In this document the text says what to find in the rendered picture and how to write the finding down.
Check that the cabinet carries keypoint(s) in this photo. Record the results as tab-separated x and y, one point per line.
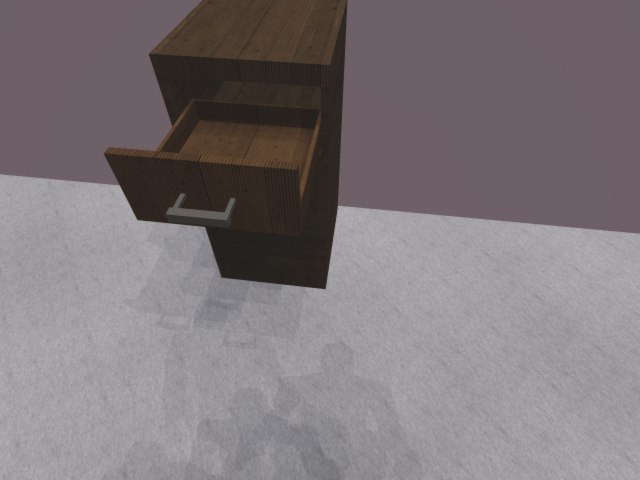
282	52

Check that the drawer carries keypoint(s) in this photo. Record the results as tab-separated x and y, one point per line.
264	155

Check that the handle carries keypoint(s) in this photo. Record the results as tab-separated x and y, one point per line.
200	217

